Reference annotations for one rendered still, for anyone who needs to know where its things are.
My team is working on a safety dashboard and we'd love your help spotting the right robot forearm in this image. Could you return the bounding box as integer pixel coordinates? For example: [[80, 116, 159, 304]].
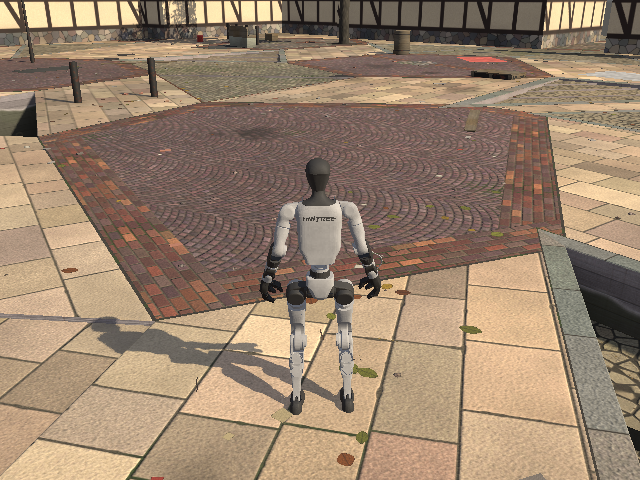
[[358, 239, 378, 279]]

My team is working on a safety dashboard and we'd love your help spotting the left robot upper arm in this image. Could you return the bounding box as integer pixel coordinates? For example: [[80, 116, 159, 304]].
[[271, 202, 298, 257]]

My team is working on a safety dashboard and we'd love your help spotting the right robot upper arm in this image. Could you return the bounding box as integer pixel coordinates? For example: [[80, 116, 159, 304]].
[[339, 201, 369, 255]]

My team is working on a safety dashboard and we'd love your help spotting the robot right hand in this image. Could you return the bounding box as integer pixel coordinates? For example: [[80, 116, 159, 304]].
[[358, 274, 381, 299]]

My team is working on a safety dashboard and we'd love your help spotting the humanoid robot head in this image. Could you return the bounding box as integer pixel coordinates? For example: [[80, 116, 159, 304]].
[[302, 158, 336, 206]]

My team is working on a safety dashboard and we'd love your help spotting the robot left hand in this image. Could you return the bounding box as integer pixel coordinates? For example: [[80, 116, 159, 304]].
[[259, 280, 283, 303]]

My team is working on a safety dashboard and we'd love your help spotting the right robot foot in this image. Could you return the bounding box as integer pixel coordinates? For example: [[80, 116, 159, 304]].
[[340, 387, 354, 413]]

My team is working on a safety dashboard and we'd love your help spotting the left robot forearm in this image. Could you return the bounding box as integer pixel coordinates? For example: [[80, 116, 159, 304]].
[[262, 242, 282, 283]]

